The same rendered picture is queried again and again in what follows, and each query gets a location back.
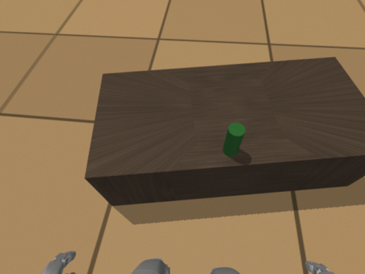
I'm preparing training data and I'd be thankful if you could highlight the right robot hand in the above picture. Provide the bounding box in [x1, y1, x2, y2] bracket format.
[305, 261, 334, 274]

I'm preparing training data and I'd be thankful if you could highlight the left robot hand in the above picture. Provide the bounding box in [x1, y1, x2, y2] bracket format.
[42, 251, 76, 274]

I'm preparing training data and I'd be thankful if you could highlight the can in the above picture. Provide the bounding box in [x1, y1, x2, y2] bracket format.
[223, 123, 245, 157]

